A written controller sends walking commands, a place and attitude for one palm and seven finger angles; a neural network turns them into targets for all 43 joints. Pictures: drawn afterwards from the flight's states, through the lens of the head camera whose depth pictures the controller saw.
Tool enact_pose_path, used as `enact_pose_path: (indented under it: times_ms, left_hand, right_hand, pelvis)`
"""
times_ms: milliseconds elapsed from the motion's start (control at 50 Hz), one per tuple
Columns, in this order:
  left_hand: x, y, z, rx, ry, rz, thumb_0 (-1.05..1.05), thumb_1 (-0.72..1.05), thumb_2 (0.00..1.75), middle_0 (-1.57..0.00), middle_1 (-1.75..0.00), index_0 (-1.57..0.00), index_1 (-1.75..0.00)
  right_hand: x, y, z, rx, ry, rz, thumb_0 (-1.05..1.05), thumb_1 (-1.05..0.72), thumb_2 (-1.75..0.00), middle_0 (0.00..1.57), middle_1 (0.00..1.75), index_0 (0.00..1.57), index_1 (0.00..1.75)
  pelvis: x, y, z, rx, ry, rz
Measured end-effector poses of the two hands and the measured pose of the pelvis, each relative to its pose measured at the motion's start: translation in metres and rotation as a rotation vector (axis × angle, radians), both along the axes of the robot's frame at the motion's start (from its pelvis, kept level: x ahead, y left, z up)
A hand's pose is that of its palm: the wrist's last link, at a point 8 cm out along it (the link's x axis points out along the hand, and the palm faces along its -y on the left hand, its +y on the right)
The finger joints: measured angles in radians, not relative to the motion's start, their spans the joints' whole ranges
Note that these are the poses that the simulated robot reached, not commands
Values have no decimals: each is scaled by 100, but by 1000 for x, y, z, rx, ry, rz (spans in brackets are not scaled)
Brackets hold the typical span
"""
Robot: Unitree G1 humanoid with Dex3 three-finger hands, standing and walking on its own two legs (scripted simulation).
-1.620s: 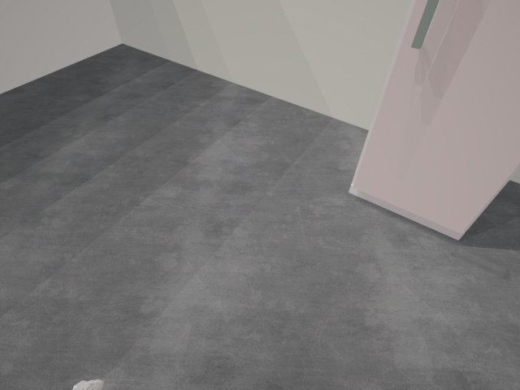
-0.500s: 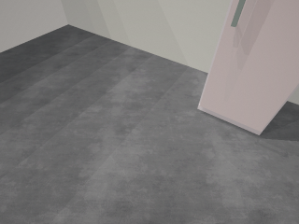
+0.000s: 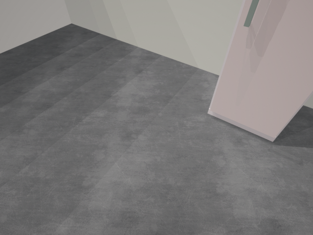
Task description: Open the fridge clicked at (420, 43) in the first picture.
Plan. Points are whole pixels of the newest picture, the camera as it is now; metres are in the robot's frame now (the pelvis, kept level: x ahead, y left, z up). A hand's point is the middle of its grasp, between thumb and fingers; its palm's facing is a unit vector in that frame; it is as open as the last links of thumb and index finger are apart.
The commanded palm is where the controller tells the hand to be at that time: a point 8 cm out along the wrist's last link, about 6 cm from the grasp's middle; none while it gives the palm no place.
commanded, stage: walk to a spot facing it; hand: left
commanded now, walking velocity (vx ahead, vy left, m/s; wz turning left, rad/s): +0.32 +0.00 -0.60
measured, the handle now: out of the picture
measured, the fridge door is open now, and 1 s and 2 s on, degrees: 0 0 0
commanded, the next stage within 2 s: take the last steps up to it in 1.14 s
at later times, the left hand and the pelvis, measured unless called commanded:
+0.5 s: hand out of the picture +0.10 +0.13 -0.17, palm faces -0.15 -0.97 -0.17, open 7.4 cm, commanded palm none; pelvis +0.13 -0.04 +0.00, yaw -13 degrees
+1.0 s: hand (135, 134) +0.52 +0.13 -0.17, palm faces -0.42 -0.88 -0.20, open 7.4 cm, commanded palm none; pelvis +0.34 -0.01 +0.00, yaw -29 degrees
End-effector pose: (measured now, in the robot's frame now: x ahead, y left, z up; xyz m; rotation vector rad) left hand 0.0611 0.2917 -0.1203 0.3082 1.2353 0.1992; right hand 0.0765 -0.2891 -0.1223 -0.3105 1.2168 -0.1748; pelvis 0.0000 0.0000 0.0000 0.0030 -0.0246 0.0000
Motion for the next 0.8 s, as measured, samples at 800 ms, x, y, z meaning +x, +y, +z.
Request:
enact_pose_path:
  times_ms: [800]
  left_hand:
    - [247, -64, -53, -142, 251, -200, 1, 91, 90, -20, -30, -20, -30]
  right_hand:
    - [232, 32, -10, 80, -224, -328, 0, -91, -90, 20, 30, 20, 30]
  pelvis:
    - [272, -9, -22, -21, 10, -394]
